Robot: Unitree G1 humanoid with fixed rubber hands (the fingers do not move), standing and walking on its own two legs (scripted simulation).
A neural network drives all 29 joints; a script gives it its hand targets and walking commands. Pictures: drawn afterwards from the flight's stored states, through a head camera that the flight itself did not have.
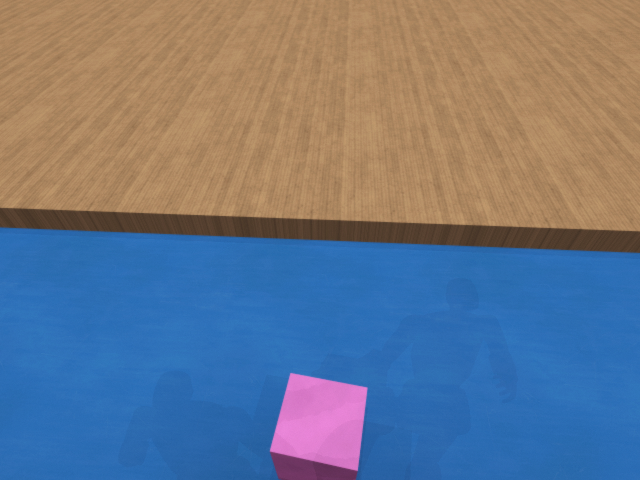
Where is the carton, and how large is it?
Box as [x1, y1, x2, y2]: [270, 373, 366, 479]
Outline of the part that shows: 290,373 270,448 270,453 278,478 355,479 358,464 366,387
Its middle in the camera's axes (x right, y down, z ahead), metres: +0.01 +0.52 +1.07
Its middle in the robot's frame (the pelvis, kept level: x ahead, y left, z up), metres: +0.42 +0.02 -0.66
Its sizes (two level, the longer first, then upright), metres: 0.210 0.200 0.250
